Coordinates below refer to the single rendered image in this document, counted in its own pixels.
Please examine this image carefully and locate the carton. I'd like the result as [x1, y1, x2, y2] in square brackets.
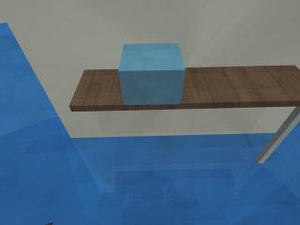
[118, 43, 186, 105]

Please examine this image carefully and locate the table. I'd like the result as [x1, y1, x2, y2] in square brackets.
[69, 65, 300, 164]

